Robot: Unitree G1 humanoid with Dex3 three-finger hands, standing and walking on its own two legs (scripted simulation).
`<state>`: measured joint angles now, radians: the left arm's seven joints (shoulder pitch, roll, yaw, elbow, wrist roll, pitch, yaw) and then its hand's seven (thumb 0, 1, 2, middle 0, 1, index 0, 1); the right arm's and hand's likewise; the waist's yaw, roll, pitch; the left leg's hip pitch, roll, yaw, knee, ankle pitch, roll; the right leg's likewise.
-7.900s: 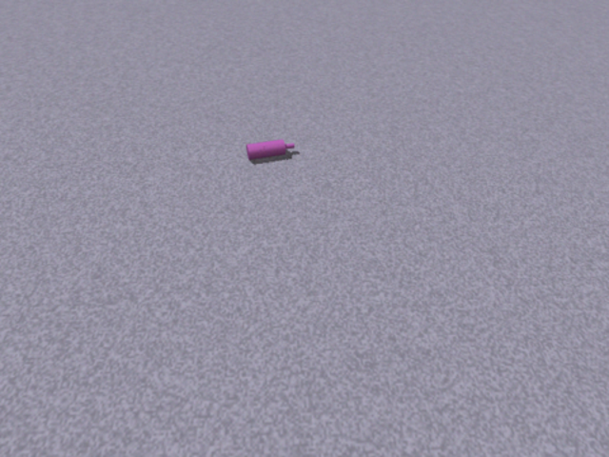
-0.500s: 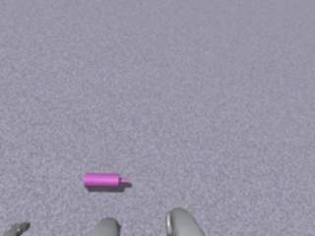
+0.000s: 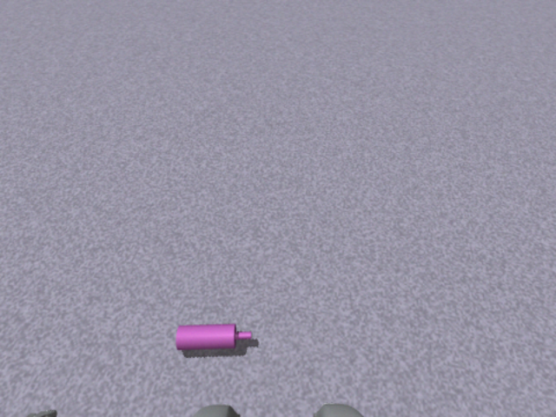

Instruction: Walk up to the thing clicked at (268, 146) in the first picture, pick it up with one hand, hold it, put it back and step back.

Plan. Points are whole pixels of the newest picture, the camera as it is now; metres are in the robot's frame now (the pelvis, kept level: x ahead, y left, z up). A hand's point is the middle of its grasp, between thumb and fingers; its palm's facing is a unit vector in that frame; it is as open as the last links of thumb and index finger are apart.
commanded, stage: walk up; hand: left
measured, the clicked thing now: (215, 336) +0.43 +0.20 -0.71
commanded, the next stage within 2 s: stand in 0.04 s
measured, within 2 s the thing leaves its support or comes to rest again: neither
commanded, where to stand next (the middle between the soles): +0.07 -0.01 m, yaw +1 degrees
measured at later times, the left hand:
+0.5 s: hand out of the picture +0.12 +0.24 -0.12, palm faces -0.02 -0.96 -0.28, open 7.3 cm
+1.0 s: hand out of the picture +0.07 +0.25 -0.12, palm faces -0.02 -0.94 -0.34, open 7.3 cm
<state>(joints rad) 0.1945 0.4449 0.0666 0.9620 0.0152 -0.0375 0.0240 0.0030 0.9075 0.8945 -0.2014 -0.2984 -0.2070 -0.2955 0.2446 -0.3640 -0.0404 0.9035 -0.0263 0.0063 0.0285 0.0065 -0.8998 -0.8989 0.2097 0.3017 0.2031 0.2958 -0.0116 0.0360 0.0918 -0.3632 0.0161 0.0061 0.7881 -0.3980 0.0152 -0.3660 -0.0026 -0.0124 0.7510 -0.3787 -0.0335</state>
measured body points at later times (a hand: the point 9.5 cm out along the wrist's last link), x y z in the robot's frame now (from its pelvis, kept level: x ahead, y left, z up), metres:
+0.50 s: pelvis +0.01 +0.01 +0.04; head +0.01 +0.02 +0.49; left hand +0.12 +0.29 -0.10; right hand +0.11 -0.30 -0.08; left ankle +0.02 +0.11 -0.71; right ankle +0.03 -0.13 -0.71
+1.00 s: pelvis +0.01 +0.00 +0.04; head +0.03 +0.00 +0.49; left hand +0.07 +0.30 -0.10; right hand +0.09 -0.30 -0.10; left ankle +0.02 +0.11 -0.71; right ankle +0.03 -0.13 -0.71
